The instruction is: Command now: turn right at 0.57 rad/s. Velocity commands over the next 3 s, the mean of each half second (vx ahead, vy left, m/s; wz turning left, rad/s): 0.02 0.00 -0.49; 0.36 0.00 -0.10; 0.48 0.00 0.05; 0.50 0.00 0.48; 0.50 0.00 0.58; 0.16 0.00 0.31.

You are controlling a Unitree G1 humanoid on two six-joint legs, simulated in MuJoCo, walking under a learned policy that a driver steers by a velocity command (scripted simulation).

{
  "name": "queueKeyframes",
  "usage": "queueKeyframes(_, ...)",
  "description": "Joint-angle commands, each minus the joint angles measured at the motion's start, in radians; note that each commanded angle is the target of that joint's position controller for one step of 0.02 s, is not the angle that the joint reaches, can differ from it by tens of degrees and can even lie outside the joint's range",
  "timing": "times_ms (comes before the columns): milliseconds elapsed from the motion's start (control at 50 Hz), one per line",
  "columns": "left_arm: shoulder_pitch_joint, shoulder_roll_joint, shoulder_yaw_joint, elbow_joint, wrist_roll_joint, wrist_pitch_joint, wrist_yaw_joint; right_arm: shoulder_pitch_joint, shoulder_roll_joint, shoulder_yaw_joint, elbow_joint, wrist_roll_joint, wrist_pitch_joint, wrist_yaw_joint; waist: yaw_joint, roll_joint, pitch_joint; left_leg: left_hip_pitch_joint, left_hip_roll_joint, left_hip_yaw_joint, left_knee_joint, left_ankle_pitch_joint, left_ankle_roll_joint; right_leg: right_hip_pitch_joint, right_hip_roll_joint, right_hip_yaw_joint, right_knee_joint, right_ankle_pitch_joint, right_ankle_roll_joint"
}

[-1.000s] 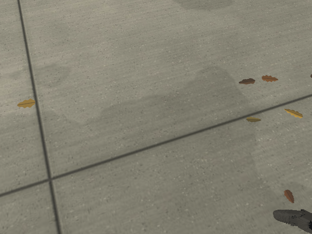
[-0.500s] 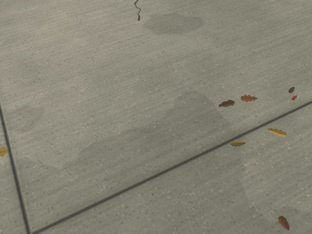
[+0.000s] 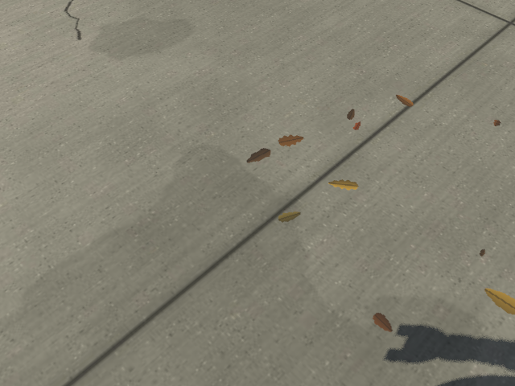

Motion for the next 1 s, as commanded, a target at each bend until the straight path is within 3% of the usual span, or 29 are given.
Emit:
queueKeyframes(20, 0.075, 0.153, 0.041, -0.073, 0.016, -0.026, 0.001, 0.031, -0.198, -0.047, -0.065, -0.039, -0.012, -0.003, 0.006, 0.241, -0.123, 0.186, 0.486, -0.465, -0.178, 0.423, 0.299, -0.248, -0.022, -0.053, 0.448, -0.313, 0.039)
queueKeyframes(40, 0.072, 0.197, 0.061, -0.052, 0.003, -0.023, -0.001, -0.016, -0.139, -0.03, -0.078, -0.033, -0.015, -0.008, 0.017, 0.174, -0.095, 0.143, 0.419, -0.355, -0.174, 0.354, 0.271, -0.241, -0.046, -0.061, 0.534, -0.237, 0.049)
queueKeyframes(60, 0.082, 0.181, 0.064, -0.035, 0.002, -0.011, 0.002, -0.057, -0.118, -0.023, -0.082, -0.02, -0.013, -0.012, 0.03, 0.151, -0.071, 0.123, 0.347, -0.257, -0.17, 0.272, 0.221, -0.244, -0.058, -0.08, 0.563, -0.172, 0.065)
queueKeyframes(80, 0.08, 0.161, 0.06, -0.031, 0.006, -0.002, 0.003, -0.067, -0.103, -0.017, -0.083, -0.005, -0.011, -0.017, 0.017, 0.158, -0.054, 0.125, 0.315, -0.203, -0.171, 0.246, 0.203, -0.265, -0.063, -0.09, 0.592, -0.115, 0.081)
queueKeyframes(120, 0.05, 0.114, 0.045, -0.054, -0.002, 0.002, -0.005, -0.039, -0.11, -0.014, -0.07, -0.006, -0.002, -0.03, -0.005, 0.177, -0.039, 0.126, 0.278, -0.114, -0.182, 0.281, 0.207, -0.271, -0.071, -0.141, 0.571, -0.055, 0.101)
queueKeyframes(180, -0.019, 0.082, 0.029, -0.1, -0.005, -0.004, -0.014, 0.031, -0.136, -0.021, -0.053, -0.013, 0.01, -0.042, -0.057, 0.192, -0.07, 0.243, 0.311, -0.085, -0.179, 0.336, 0.236, -0.296, -0.106, -0.176, 0.429, -0.04, 0.118)
queueKeyframes(280, -0.014, 0.07, 0.015, -0.126, 0.002, -0.002, -0.037, 0.01, -0.195, -0.041, -0.056, -0.002, 0.02, -0.022, -0.059, 0.205, -0.098, 0.202, 0.342, -0.001, -0.162, 0.399, 0.232, -0.119, -0.133, -0.257, 0.201, -0.039, 0.094)
queueKeyframes(320, 0.001, 0.073, 0.017, -0.128, 0.005, 0.003, -0.042, 0.022, -0.204, -0.042, -0.045, 0.011, 0.02, -0.011, -0.054, 0.204, -0.097, 0.191, 0.351, 0.0, -0.135, 0.409, 0.225, -0.059, -0.117, -0.274, 0.106, -0.031, 0.071)
queueKeyframes(360, 0.058, 0.065, 0.019, -0.11, 0.008, 0.005, -0.047, 0.001, -0.204, -0.038, -0.036, 0.033, 0.02, -0.005, -0.012, 0.188, -0.1, 0.165, 0.339, 0.02, -0.066, 0.386, 0.186, 0.052, -0.092, -0.296, -0.093, 0.094, 0.025)
queueKeyframes(380, 0.095, 0.079, 0.025, -0.094, 0.011, 0.005, -0.044, 0.023, -0.178, -0.029, -0.02, 0.039, 0.017, -0.003, 0.004, 0.159, -0.105, 0.111, 0.311, 0.049, -0.005, 0.322, 0.136, 0.157, -0.076, -0.29, -0.216, 0.208, -0.007)
queueKeyframes(400, 0.12, 0.133, 0.039, -0.093, 0.011, 0.003, -0.034, 0.078, -0.124, -0.011, -0.002, 0.015, 0.012, 0.004, -0.008, 0.014, -0.14, -0.012, 0.245, 0.128, 0.143, 0.138, 0.048, 0.32, -0.168, -0.154, -0.261, 0.462, -0.045)
queueKeyframes(420, 0.123, 0.205, 0.043, -0.123, 0.019, 0.0, -0.017, 0.077, -0.04, 0.024, -0.038, -0.045, 0.006, 0.015, -0.034, -0.283, -0.174, -0.266, 0.123, 0.186, 0.403, -0.421, -0.054, 0.449, -0.428, 0.156, -0.229, 0.759, -0.179)
queueKeyframes(440, 0.184, 0.194, 0.043, -0.11, 0.037, -0.023, -0.029, 0.005, -0.124, -0.004, -0.054, -0.013, 0.005, 0.005, 0.059, -0.193, -0.205, -0.336, 0.092, 0.076, 0.571, -0.462, -0.059, 0.354, -0.496, 0.241, -0.296, 0.459, -0.336)
queueKeyframes(460, 0.182, 0.167, 0.035, -0.087, 0.031, -0.044, -0.036, -0.017, -0.164, -0.018, -0.052, 0.016, 0.005, 0.006, 0.052, -0.128, -0.143, -0.38, 0.122, 0.046, 0.622, -0.384, -0.044, 0.327, -0.437, 0.2, -0.354, 0.139, -0.308)
queueKeyframes(480, 0.153, 0.131, 0.026, -0.069, 0.019, -0.058, -0.036, -0.019, -0.162, -0.023, -0.045, 0.022, 0.003, 0.011, 0.036, -0.12, -0.087, -0.412, 0.139, 0.038, 0.602, -0.291, -0.027, 0.301, -0.379, 0.164, -0.394, -0.138, -0.249)
queueKeyframes(500, 0.126, 0.112, 0.016, -0.068, 0.016, -0.067, -0.032, -0.02, -0.16, -0.025, -0.028, 0.021, 0.001, 0.012, 0.03, -0.13, -0.038, -0.433, 0.147, 0.037, 0.582, -0.216, -0.022, 0.283, -0.354, 0.151, -0.432, -0.217, -0.216)
queueKeyframes(520, 0.11, 0.109, 0.01, -0.065, 0.018, -0.073, -0.026, -0.018, -0.16, -0.026, -0.025, 0.017, -0.004, 0.013, 0.019, -0.139, -0.002, -0.431, 0.148, 0.034, 0.564, -0.139, -0.023, 0.257, -0.336, 0.133, -0.463, -0.203, -0.206)
queueKeyframes(580, 0.123, 0.094, 0.005, -0.061, 0.029, -0.1, -0.018, 0.001, -0.138, -0.024, -0.001, 0.018, -0.035, 0.021, 0.006, -0.1, -0.002, -0.438, 0.142, 0.033, 0.495, 0.016, -0.017, 0.295, -0.317, 0.074, -0.497, -0.065, -0.198)
queueKeyframes(640, 0.141, 0.104, 0.01, -0.045, 0.022, -0.116, -0.019, -0.024, -0.109, -0.013, 0.001, 0.014, -0.051, 0.025, 0.013, -0.08, 0.0, -0.421, 0.14, 0.033, 0.346, 0.093, -0.031, 0.304, -0.308, 0.015, -0.508, 0.019, -0.196)
queueKeyframes(740, 0.177, 0.134, 0.023, -0.008, 0.012, -0.12, -0.027, -0.077, -0.092, 0.005, -0.014, 0.019, -0.06, 0.038, 0.038, -0.076, 0.033, -0.35, 0.127, 0.043, 0.17, 0.141, -0.044, 0.244, -0.324, -0.027, -0.509, 0.047, -0.209)
queueKeyframes(820, 0.213, 0.139, 0.027, 0.025, 0.003, -0.115, -0.032, -0.113, -0.095, 0.016, -0.034, 0.024, -0.075, 0.053, 0.047, -0.067, 0.054, -0.304, 0.121, 0.051, 0.095, 0.108, -0.011, 0.246, -0.348, -0.039, -0.48, 0.076, -0.21)
queueKeyframes(880, 0.202, 0.142, 0.029, 0.036, -0.003, -0.106, -0.033, -0.047, -0.119, 0.011, -0.021, 0.029, -0.086, 0.058, -0.003, -0.072, 0.032, -0.176, 0.102, 0.075, 0.039, 0.089, 0.034, 0.25, -0.354, -0.048, -0.416, 0.161, -0.184)
queueKeyframes(900, 0.195, 0.135, 0.025, 0.037, 0.0, -0.103, -0.032, 0.028, -0.136, 0.001, 0.004, 0.027, -0.086, 0.054, -0.044, -0.068, -0.005, -0.056, 0.074, 0.099, 0.017, 0.084, 0.051, 0.225, -0.324, -0.077, -0.331, 0.287, -0.163)
queueKeyframes(920, 0.205, 0.096, 0.011, 0.039, 0.008, -0.101, -0.031, 0.164, -0.179, -0.021, 0.044, 0.027, -0.088, 0.044, -0.101, -0.033, -0.092, 0.142, 0.077, 0.084, 0.008, 0.074, 0.08, 0.167, -0.262, -0.14, -0.14, 0.406, -0.129)
queueKeyframes(940, 0.215, 0.031, -0.015, 0.005, 0.023, -0.105, -0.028, 0.312, -0.261, -0.04, 0.065, 0.011, -0.089, 0.035, -0.146, 0.13, -0.229, 0.399, 0.284, -0.197, -0.04, -0.037, 0.166, -0.036, -0.166, -0.223, 0.214, 0.265, -0.064)
queueKeyframes(960, 0.257, -0.011, -0.026, -0.027, 0.015, -0.125, -0.022, 0.363, -0.312, -0.048, 0.078, 0.007, -0.091, 0.045, -0.118, 0.368, -0.291, 0.561, 0.428, -0.637, -0.203, -0.274, 0.285, -0.321, -0.018, -0.178, 0.492, -0.212, -0.014)
queueKeyframes(980, 0.219, 0.088, -0.002, -0.017, -0.008, -0.138, -0.025, 0.31, -0.219, -0.021, 0.071, 0.019, -0.096, 0.049, -0.124, 0.242, -0.206, 0.51, 0.421, -0.624, -0.244, -0.386, 0.266, -0.43, -0.074, -0.094, 0.609, -0.19, -0.021)
queueKeyframes(1000, 0.168, 0.114, 0.005, -0.027, -0.021, -0.147, -0.032, 0.247, -0.177, -0.007, 0.056, 0.017, -0.094, 0.046, -0.104, 0.199, -0.11, 0.419, 0.396, -0.491, -0.245, -0.329, 0.232, -0.469, -0.129, -0.12, 0.615, -0.098, -0.041)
